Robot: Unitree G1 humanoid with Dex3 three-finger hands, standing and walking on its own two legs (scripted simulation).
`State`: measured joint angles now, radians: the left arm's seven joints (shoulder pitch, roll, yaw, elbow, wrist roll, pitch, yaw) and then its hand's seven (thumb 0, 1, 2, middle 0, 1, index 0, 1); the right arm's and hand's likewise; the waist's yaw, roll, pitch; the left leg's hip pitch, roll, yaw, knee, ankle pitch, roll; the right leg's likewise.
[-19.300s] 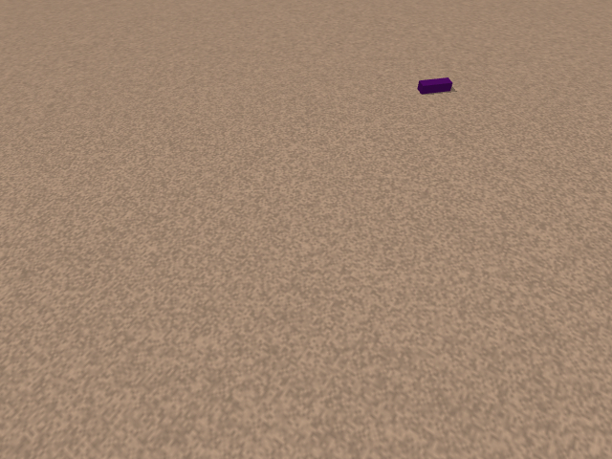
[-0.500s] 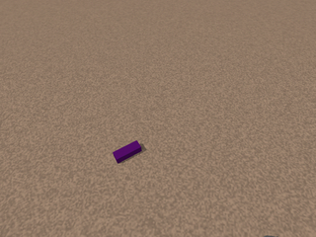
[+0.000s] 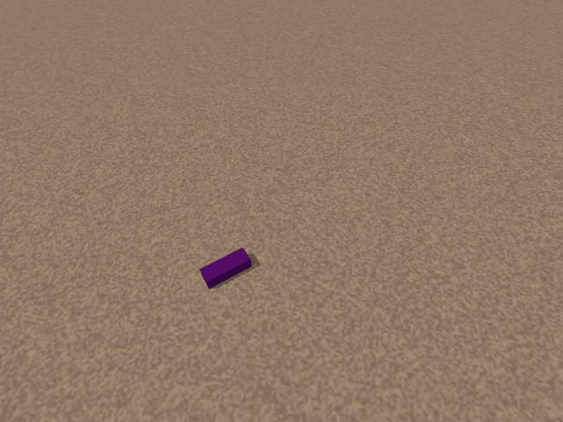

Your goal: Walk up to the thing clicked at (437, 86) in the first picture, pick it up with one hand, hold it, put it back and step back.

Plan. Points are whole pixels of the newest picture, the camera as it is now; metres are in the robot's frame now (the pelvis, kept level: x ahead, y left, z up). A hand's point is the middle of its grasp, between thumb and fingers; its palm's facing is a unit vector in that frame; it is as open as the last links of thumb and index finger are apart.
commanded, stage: stand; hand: left
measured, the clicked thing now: (226, 267) +0.81 +0.24 -0.75
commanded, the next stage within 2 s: walk up in 0.14 s
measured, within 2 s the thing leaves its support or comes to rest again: neither
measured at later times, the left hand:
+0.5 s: hand out of the picture +0.11 +0.31 -0.17, palm faces -0.07 -0.93 -0.35, open 7.4 cm
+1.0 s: hand (157, 302) +0.36 +0.25 -0.14, palm faces -0.06 -0.94 -0.34, open 7.4 cm
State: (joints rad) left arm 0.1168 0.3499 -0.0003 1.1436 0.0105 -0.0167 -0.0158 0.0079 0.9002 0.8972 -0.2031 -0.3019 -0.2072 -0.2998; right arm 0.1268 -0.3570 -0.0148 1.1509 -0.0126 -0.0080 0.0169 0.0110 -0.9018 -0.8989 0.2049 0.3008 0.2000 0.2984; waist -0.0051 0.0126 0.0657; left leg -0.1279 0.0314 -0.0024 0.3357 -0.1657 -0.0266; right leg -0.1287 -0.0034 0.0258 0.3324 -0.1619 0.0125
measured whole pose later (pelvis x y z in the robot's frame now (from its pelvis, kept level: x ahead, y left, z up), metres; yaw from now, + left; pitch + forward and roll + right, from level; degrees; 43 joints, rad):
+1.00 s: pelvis +0.25 +0.01 -0.01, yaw -4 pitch -5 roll +0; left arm 0.24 0.34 0.05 0.82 0.01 -0.06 -0.05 0.01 0.90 0.90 -0.21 -0.30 -0.21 -0.30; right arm 0.34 -0.40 -0.05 0.84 -0.01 -0.04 0.04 0.01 -0.90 -0.90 0.21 0.30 0.20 0.30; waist 0.00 0.04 0.12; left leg -0.42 0.05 -0.06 1.08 -0.34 0.03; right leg -0.23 0.03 -0.05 0.49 -0.17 -0.07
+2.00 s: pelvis +0.38 -0.01 -0.01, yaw -5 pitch -3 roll +0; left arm 0.05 0.34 0.00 1.04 0.00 -0.02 -0.01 0.01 0.90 0.90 -0.20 -0.30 -0.21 -0.30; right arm 0.14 -0.37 0.00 1.08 0.00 -0.01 0.01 0.01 -0.90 -0.90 0.21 0.30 0.20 0.30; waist -0.01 0.00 0.07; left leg -0.18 0.05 0.01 0.50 -0.27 -0.04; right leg -0.22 -0.04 -0.01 0.53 -0.26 0.02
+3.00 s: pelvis +0.39 +0.00 +0.00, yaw -4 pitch -2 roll +0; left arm 0.08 0.35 0.01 1.15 0.01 -0.02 -0.01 0.01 0.90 0.90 -0.20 -0.30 -0.21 -0.30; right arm 0.08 -0.36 0.00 1.14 -0.01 -0.01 0.01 0.01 -0.90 -0.90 0.21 0.30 0.20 0.30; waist 0.00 0.01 0.06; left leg -0.12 0.04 -0.01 0.34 -0.19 -0.04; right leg -0.13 -0.05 -0.04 0.33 -0.17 0.03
